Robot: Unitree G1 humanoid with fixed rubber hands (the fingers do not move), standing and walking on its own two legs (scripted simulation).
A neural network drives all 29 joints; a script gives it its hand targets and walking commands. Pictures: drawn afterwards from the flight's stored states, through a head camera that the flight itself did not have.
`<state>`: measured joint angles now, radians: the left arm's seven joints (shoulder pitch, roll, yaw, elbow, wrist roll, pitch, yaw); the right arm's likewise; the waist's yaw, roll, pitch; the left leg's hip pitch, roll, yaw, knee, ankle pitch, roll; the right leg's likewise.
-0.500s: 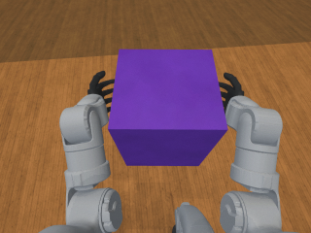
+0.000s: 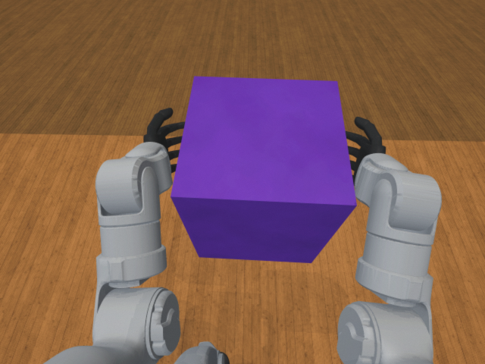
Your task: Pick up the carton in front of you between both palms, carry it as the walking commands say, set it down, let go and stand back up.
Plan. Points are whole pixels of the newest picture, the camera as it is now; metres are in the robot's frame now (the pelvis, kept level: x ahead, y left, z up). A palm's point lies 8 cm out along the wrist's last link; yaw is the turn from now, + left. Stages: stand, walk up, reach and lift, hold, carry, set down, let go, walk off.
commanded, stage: carry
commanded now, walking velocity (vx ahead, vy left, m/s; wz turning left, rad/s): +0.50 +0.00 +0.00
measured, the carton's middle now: (259, 180) +0.38 +0.01 +0.11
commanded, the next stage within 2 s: none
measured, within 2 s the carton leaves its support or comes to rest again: neither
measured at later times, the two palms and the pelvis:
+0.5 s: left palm (200, 48) +0.65 +0.14 +0.20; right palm (345, 46) +0.68 -0.15 +0.20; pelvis +0.31 -0.03 +0.05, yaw +0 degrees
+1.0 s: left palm out of the picture +0.98 +0.12 +0.26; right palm out of the picture +0.95 -0.18 +0.26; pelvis +0.61 +0.01 +0.11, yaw -1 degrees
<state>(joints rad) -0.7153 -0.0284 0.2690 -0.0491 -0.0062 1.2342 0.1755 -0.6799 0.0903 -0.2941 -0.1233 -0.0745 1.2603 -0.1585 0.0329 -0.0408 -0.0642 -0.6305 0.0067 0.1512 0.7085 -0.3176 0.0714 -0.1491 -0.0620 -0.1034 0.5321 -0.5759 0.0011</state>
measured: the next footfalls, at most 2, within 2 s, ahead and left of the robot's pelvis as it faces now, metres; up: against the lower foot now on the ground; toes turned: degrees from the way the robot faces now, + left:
right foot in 0.40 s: +0.44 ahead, -0.12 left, +0.08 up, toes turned -7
left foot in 0.80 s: +0.68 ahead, +0.10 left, +0.11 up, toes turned +7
